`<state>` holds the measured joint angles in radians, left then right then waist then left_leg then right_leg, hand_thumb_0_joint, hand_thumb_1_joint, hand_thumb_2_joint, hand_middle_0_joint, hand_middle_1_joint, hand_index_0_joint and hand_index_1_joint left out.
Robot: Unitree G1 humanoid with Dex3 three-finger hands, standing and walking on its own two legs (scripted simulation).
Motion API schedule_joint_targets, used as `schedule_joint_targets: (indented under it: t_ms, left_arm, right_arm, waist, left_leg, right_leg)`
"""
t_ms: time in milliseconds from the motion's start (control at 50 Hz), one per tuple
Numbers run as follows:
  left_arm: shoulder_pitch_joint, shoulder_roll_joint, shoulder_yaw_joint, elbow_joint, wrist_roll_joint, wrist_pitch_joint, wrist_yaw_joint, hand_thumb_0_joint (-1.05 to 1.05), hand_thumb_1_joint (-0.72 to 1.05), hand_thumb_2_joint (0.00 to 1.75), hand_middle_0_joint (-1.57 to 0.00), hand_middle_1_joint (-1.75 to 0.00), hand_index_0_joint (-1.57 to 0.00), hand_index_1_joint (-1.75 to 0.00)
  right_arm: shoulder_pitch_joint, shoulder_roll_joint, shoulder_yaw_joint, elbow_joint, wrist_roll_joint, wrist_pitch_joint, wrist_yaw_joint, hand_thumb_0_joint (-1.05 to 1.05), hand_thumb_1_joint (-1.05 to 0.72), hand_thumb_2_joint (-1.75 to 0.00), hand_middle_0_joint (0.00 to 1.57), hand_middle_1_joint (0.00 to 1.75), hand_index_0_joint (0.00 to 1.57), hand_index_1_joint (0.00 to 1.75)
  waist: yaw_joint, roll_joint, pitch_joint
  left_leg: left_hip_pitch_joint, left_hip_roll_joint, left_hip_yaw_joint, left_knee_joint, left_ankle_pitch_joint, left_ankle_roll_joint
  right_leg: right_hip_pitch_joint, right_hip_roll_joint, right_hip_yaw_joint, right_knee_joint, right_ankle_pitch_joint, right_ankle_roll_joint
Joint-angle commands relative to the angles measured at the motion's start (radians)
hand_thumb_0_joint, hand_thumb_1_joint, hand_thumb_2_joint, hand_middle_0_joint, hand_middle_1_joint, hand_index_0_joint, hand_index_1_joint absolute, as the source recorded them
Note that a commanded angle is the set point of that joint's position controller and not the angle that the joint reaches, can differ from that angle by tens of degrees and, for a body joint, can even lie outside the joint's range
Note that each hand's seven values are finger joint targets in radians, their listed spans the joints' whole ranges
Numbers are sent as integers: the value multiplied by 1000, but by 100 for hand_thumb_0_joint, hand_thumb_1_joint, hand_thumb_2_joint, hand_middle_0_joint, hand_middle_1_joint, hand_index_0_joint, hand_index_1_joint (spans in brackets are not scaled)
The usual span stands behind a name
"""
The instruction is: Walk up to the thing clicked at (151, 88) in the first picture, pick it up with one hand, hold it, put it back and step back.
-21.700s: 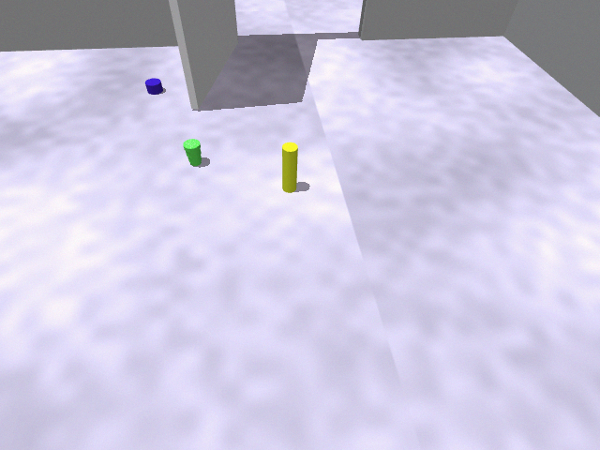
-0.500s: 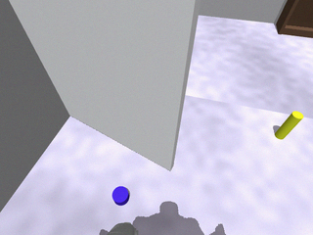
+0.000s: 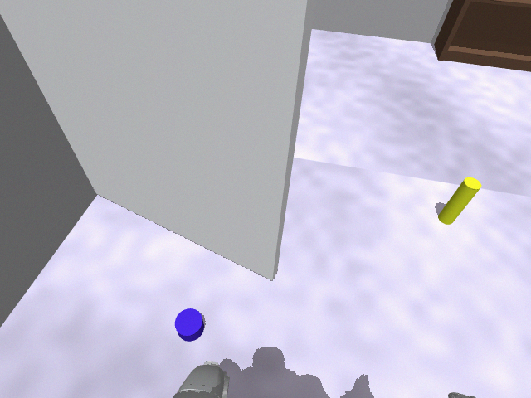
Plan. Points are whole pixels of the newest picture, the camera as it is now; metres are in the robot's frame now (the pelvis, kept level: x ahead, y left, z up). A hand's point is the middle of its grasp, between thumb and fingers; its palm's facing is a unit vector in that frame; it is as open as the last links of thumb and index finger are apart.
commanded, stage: walk up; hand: left
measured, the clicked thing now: (189, 324) +0.47 +0.26 -0.72
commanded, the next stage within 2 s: none
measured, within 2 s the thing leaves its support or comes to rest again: neither
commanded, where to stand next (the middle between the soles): +0.15 -0.01 m, yaw +4 degrees
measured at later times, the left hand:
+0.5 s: hand (79, 387) +0.15 +0.30 -0.13, palm faces -0.01 -0.93 -0.36, open 7.4 cm
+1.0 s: hand (124, 352) +0.21 +0.25 -0.14, palm faces +0.00 -0.94 -0.33, open 7.4 cm
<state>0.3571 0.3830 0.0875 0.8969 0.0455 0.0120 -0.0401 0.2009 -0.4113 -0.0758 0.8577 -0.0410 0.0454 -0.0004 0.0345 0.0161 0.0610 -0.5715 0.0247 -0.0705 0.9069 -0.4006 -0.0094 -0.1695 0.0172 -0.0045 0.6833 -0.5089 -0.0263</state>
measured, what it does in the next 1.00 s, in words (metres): walks ahead: left foot, then right foot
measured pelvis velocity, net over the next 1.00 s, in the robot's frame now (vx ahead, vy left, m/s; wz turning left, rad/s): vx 0.12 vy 0.00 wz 0.05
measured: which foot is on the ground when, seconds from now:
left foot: up 0.00-0.26, down 0.28-1.00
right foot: down 0.00-0.30, up 0.32-0.60, down 0.62-1.00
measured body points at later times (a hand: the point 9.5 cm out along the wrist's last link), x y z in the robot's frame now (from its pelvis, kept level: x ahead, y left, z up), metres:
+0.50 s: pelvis +0.09 +0.03 +0.01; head +0.12 +0.04 +0.46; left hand +0.15 +0.35 -0.10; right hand +0.18 -0.27 -0.09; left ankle +0.14 +0.15 -0.72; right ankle +0.13 -0.12 -0.67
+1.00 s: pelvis +0.12 +0.00 +0.01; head +0.14 +0.00 +0.46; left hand +0.21 +0.30 -0.11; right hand +0.19 -0.30 -0.12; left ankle +0.12 +0.14 -0.72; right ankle +0.19 -0.12 -0.72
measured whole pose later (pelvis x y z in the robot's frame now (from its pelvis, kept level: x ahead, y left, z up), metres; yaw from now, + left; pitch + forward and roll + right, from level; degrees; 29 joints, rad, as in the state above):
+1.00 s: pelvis +0.12 +0.00 +0.01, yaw +3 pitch -2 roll +1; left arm 0.09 0.35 0.00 1.02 0.00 -0.01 -0.02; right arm 0.16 -0.37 0.02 1.05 0.00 -0.02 0.01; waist -0.01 -0.01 0.09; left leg -0.24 0.02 0.00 0.57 -0.29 -0.02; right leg -0.33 -0.03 0.00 0.57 -0.20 0.01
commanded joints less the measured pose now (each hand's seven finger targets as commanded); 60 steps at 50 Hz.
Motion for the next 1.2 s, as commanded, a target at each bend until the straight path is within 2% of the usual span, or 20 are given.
schedule_joint_targets:
  t_ms: [0,40,100,160,220,240,260,280,300,380,460,520,580,600,620,640,720,780,860,1180]
  left_arm:
    - [-101,327,93,-88,1,-83,40,0,90,90,-20,-30,-20,-30]
    - [-77,283,85,-92,-4,-96,28,0,90,90,-20,-30,-20,-30]
    - [-64,278,84,-105,4,-100,28,0,90,90,-20,-30,-20,-30]
    - [42,281,70,-95,-14,-88,27,0,90,90,-20,-30,-20,-30]
    - [51,277,43,-108,-34,-76,25,0,90,90,-20,-30,-20,-30]
    - [87,240,25,-108,-41,-69,25,0,90,90,-20,-30,-20,-30]
    - [134,183,6,-117,-48,-63,24,0,90,90,-20,-30,-20,-30]
    - [141,142,5,-145,-55,-66,26,0,90,90,-20,-30,-20,-30]
    - [56,262,24,-133,-45,-60,42,0,90,90,-20,-30,-20,-30]
    - [104,245,19,-93,-59,-53,33,0,90,90,-20,-30,-20,-30]
    - [70,184,12,-81,-42,-41,22,0,90,90,-20,-30,-20,-30]
    - [33,172,18,-58,-42,-40,30,0,90,90,-20,-30,-20,-30]
    - [1,214,26,-46,-28,-51,37,0,90,90,-20,-30,-20,-30]
    - [-41,259,31,-58,-18,-61,41,0,90,90,-20,-30,-20,-30]
    - [-129,316,30,-84,-31,-64,42,0,90,90,-20,-30,-20,-30]
    - [-196,311,21,-90,-33,-60,42,0,90,90,-20,-30,-20,-30]
    - [-261,255,-3,-59,-32,-46,47,0,90,90,-20,-30,-20,-30]
    - [-217,181,-28,-25,-51,-38,43,0,90,90,-20,-30,-20,-30]
    - [-280,209,-26,29,-49,-50,41,0,90,90,-20,-30,-20,-30]
    - [-351,177,-43,177,-50,-45,32,0,90,90,-20,-30,-20,-30]
  right_arm:
    - [-32,-217,-68,-79,39,-74,26,0,-90,-90,20,30,20,30]
    - [60,-198,-62,-50,35,-76,43,0,-90,-90,20,30,20,30]
    - [15,-192,-62,-83,34,-65,69,0,-90,-90,20,30,20,30]
    - [-72,-176,-48,-111,21,-78,71,0,-90,-90,20,30,20,30]
    - [52,-169,-52,-62,20,-97,49,0,-90,-90,20,30,20,30]
    - [158,-193,-69,-29,18,-107,31,0,-90,-90,20,30,20,30]
    - [280,-251,-93,-15,4,-113,20,0,-90,-90,20,30,20,30]
    - [319,-360,-105,-40,7,-123,14,0,-90,-90,20,30,20,30]
    - [293,-382,-114,-48,48,-124,17,0,-90,-90,20,30,20,30]
    - [141,-262,-50,-78,47,-135,2,0,-90,-90,20,30,20,30]
    - [61,-233,-24,-99,26,-131,-3,0,-90,-90,20,30,20,30]
    - [37,-232,-14,-93,39,-115,-3,0,-90,-90,20,30,20,30]
    - [-9,-169,12,-99,53,-88,-4,0,-90,-90,20,30,20,30]
    - [32,-123,24,-92,58,-78,-5,0,-90,-90,20,30,20,30]
    - [52,-114,23,-74,57,-68,-16,0,-90,-90,20,30,20,30]
    - [49,-167,6,-33,53,-60,-20,0,-90,-90,20,30,20,30]
    - [121,-152,12,53,57,-78,-13,0,-90,-90,20,30,20,30]
    - [-45,-224,7,37,37,-94,-11,0,-90,-90,20,30,20,30]
    - [-46,-179,34,101,42,-89,-4,0,-90,-90,20,30,20,30]
    - [-135,-170,48,225,40,-80,5,0,-90,-90,20,30,20,30]
  waist:
    - [-59,-49,210]
    - [-61,-133,110]
    - [-28,-179,131]
    - [36,-180,117]
    - [-31,-123,22]
    - [-65,-21,-64]
    - [-112,95,-163]
    - [-122,236,-168]
    - [-137,80,-163]
    - [-26,51,47]
    - [-22,142,22]
    - [-14,155,-49]
    - [12,54,-64]
    - [-15,-111,-54]
    - [-38,-215,-50]
    - [-40,-185,-24]
    - [-86,-208,-103]
    - [-6,-11,-106]
    - [-35,-20,-127]
    - [-28,-26,-79]
  left_leg:
    - [-277,-56,-111,155,150,3]
    - [-83,-58,-21,114,172,-10]
    - [-33,1,-9,-41,155,-11]
    - [57,23,80,-231,115,13]
    - [352,-35,146,-394,197,37]
    - [508,-73,159,-445,175,49]
    - [685,45,-17,-447,92,99]
    - [786,344,-586,-552,43,238]
    - [642,415,-699,-622,39,329]
    - [306,260,-206,-578,283,225]
    - [173,227,-51,-529,410,234]
    - [145,221,-47,-418,449,202]
    - [59,139,0,-271,182,109]
    - [32,61,42,-139,70,64]
    - [130,-22,61,-29,-153,34]
    - [231,-2,30,31,-187,32]
    - [333,2,85,-269,70,37]
    - [255,160,-169,-437,138,103]
    - [276,75,-36,-436,141,59]
    - [359,96,-33,-607,151,44]
  right_leg:
    - [13,-273,395,-531,-187,-106]
    - [4,-206,218,-518,-43,-121]
    - [8,-228,155,-505,-76,-129]
    - [63,-257,116,-436,157,-151]
    - [26,-254,71,-212,569,-132]
    - [14,-180,-5,40,678,-99]
    - [-135,-126,-24,283,524,-51]
    - [-435,66,22,465,35,-12]
    - [-400,-1,160,542,-74,-39]
    - [-311,-88,147,432,84,-29]
    - [-165,-98,28,168,168,6]
    - [-50,-57,-8,63,279,-1]
    - [44,-56,37,-106,318,-31]
    - [1,-208,273,-223,336,-70]
    - [-179,-381,487,-341,272,-184]
    - [-287,-377,485,-332,223,-219]
    - [-202,-232,233,-186,384,-112]
    - [-131,-102,108,-97,300,-20]
    - [-43,-162,150,-181,364,-45]
    - [11,-150,109,-384,285,2]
